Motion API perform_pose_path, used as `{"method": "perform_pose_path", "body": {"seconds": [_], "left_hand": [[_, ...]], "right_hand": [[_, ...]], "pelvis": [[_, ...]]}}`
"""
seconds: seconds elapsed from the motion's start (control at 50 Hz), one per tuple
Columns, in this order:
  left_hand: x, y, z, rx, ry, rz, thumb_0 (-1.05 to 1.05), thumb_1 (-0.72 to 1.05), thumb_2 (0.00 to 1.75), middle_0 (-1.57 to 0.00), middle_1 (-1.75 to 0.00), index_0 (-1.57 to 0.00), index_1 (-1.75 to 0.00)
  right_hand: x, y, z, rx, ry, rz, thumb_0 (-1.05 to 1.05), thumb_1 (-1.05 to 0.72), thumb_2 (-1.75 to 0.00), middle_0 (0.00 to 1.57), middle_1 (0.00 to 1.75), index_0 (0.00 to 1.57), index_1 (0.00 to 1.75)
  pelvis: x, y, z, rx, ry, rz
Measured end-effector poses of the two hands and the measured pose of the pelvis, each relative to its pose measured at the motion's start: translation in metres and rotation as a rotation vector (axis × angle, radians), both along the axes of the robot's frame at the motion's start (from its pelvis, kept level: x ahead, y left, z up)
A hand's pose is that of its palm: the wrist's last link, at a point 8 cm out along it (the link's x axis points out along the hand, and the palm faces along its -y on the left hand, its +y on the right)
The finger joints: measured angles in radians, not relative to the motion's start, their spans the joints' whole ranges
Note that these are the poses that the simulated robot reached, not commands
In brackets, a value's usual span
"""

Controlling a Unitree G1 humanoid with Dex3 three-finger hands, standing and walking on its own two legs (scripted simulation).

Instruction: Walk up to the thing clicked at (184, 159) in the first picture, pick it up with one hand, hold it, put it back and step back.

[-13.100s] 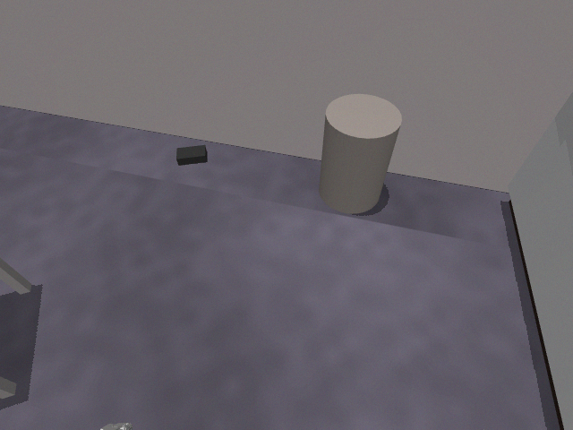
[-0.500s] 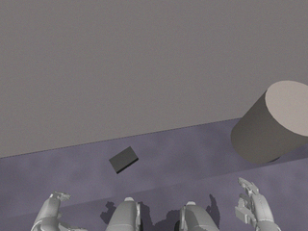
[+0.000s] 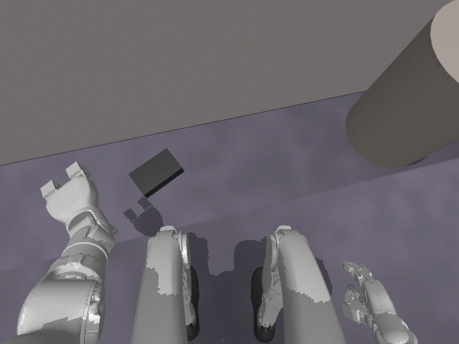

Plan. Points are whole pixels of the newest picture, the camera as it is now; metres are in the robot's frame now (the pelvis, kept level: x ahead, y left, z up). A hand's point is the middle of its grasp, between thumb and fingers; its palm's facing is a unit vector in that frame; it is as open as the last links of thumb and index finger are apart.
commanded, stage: rise first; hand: left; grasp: from above
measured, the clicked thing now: (156, 172) +0.51 +0.24 -0.49
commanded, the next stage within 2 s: approach in 1.56 s
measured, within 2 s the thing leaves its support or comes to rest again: neither
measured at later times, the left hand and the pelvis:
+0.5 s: hand (124, 187) +0.41 +0.28 -0.30, palm faces -0.24 -0.34 -0.91, open 13.1 cm; pelvis -0.03 +0.01 -0.14, yaw -4 degrees
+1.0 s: hand (134, 177) +0.46 +0.27 -0.35, palm faces -0.27 -0.32 -0.91, open 13.2 cm; pelvis -0.02 +0.01 -0.18, yaw -6 degrees
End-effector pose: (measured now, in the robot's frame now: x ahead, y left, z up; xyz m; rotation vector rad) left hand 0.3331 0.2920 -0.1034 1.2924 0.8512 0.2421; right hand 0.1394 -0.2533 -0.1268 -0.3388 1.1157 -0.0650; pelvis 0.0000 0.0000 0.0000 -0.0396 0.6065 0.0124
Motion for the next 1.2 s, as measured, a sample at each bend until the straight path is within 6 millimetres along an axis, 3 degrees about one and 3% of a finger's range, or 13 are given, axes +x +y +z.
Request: {"method": "perform_pose_path", "body": {"seconds": [0.18,0.32,0.58,0.76,1.02,1.2], "left_hand": [[0.033,-0.012,-0.062,0.063,-0.008,-0.068,0.00,-0.50,0.96,-0.16,-1.03,-0.16,-1.03],[0.051,-0.013,-0.105,0.048,-0.036,-0.028,0.00,-0.43,0.91,-0.23,-0.97,-0.23,-0.96],[0.095,-0.012,-0.145,-0.020,-0.018,0.061,0.00,-0.38,0.86,-0.24,-0.98,-0.25,-0.95],[0.112,-0.016,-0.166,-0.006,-0.005,0.028,0.00,-0.39,0.86,-0.20,-1.04,-0.23,-1.00],[0.123,-0.019,-0.188,-0.016,-0.019,0.041,0.00,-0.41,0.86,-0.19,-1.06,-0.22,-1.02],[0.129,-0.018,-0.199,-0.010,-0.006,0.046,0.00,-0.43,0.87,-0.18,-1.06,-0.21,-1.02]], "right_hand": [[-0.070,-0.001,-0.061,0.018,0.111,-0.033,0.01,-0.90,-0.90,0.20,0.30,0.21,0.30],[-0.107,0.003,-0.097,0.034,0.169,-0.042,0.01,-0.90,-0.90,0.20,0.30,0.21,0.30],[-0.155,0.012,-0.133,0.096,0.272,-0.071,0.01,-0.90,-0.90,0.20,0.30,0.20,0.30],[-0.171,0.009,-0.146,0.135,0.326,-0.060,0.01,-0.91,-0.90,0.20,0.30,0.20,0.30],[-0.172,-0.002,-0.154,0.138,0.344,-0.028,0.01,-0.92,-0.91,0.20,0.30,0.20,0.30],[-0.172,0.001,-0.155,0.152,0.347,-0.008,0.01,-0.92,-0.91,0.20,0.30,0.20,0.30]], "pelvis": [[-0.021,0.000,-0.063,-0.020,0.019,-0.020],[-0.029,0.005,-0.105,-0.032,0.015,-0.032],[-0.028,0.013,-0.150,-0.043,0.015,-0.037],[-0.025,0.011,-0.168,-0.042,0.016,-0.047],[-0.023,0.006,-0.183,-0.050,0.000,-0.066],[-0.022,0.007,-0.187,-0.060,-0.007,-0.074]]}}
